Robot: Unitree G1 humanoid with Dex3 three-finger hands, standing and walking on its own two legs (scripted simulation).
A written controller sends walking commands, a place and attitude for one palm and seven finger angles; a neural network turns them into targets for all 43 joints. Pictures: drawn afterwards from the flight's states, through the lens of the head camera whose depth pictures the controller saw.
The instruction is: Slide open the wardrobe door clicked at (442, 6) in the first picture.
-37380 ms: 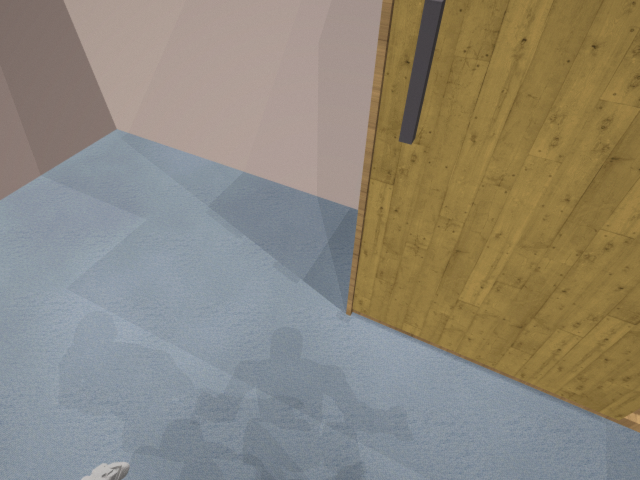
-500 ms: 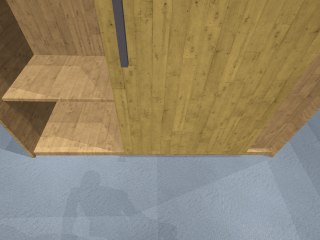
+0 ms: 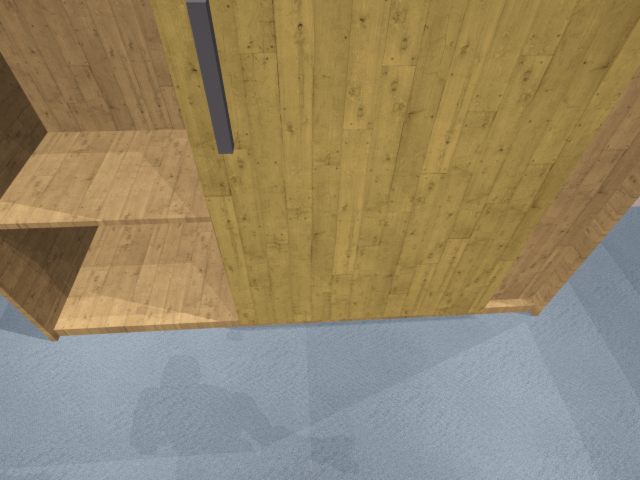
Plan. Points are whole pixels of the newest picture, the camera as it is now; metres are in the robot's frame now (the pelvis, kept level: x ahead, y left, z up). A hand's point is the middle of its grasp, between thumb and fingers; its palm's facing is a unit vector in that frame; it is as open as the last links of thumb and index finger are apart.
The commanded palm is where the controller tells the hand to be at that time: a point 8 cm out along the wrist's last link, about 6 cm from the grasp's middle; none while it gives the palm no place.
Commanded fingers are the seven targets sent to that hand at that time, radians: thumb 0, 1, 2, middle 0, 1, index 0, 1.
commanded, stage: look to check the result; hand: left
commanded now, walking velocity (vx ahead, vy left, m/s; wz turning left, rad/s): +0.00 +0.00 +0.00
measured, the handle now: (215, 79) +0.69 +0.22 +0.16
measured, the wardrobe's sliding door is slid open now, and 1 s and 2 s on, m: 0.63 0.63 0.63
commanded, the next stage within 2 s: stand and wait in 0.54 s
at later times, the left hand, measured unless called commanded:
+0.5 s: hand out of the picture +0.07 +0.23 -0.16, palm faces -0.01 -0.95 -0.32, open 7.4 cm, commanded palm none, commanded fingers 0.00 0.90 0.90 -0.20 -0.30 -0.20 -0.30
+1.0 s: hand out of the picture +0.08 +0.22 -0.16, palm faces -0.01 -0.95 -0.31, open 7.4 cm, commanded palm none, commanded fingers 0.00 0.90 0.90 -0.20 -0.30 -0.20 -0.30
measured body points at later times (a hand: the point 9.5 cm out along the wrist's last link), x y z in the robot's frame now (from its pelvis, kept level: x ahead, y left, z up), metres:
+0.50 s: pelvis +0.02 -0.01 +0.00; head +0.04 -0.01 +0.45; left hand +0.08 +0.28 -0.14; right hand +0.10 -0.29 -0.14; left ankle +0.04 +0.11 -0.75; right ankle -0.05 -0.10 -0.75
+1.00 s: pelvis +0.02 -0.01 +0.00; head +0.03 -0.01 +0.45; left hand +0.08 +0.27 -0.14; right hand +0.08 -0.30 -0.14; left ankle +0.04 +0.11 -0.75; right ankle -0.05 -0.10 -0.75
